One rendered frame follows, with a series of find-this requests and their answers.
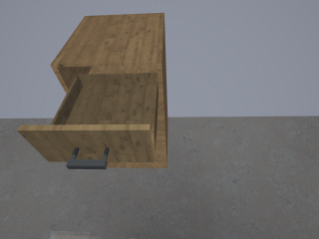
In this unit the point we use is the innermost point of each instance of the cabinet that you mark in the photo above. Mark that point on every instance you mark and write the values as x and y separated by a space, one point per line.
120 44

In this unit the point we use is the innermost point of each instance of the handle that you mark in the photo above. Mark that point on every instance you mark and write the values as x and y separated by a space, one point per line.
74 163

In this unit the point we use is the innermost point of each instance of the drawer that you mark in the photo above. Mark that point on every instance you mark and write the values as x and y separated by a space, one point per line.
118 111

